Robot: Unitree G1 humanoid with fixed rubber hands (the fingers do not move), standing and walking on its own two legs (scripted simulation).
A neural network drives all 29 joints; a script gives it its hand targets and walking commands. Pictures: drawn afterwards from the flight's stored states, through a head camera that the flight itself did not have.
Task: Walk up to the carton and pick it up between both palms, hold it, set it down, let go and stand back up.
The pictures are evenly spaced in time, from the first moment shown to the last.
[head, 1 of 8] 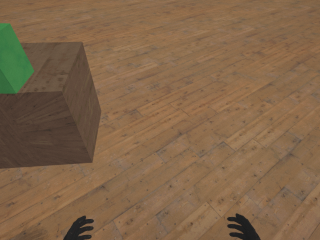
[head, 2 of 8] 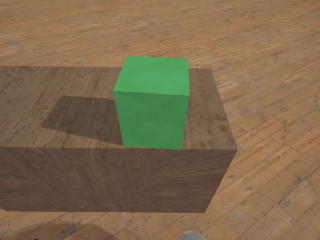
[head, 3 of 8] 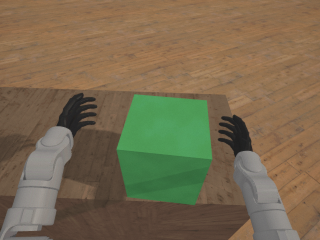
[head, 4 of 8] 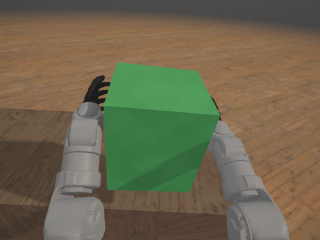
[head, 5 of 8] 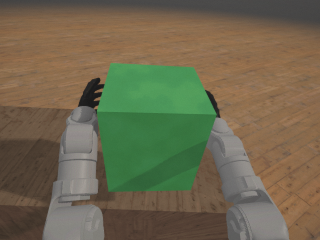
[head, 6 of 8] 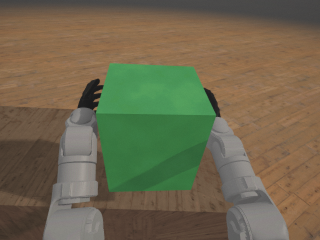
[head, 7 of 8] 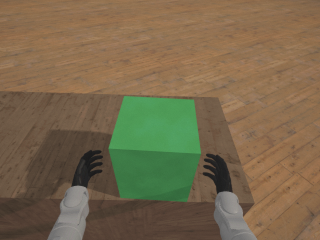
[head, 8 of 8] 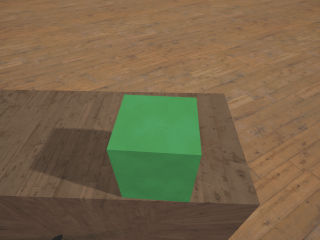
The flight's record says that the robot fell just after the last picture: no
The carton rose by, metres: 0.18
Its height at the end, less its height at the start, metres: +0.00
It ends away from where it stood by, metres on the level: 0.01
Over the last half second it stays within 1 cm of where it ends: yes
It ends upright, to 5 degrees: yes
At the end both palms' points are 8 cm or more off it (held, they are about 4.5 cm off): yes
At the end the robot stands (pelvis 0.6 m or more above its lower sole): yes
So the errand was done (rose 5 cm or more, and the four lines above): yes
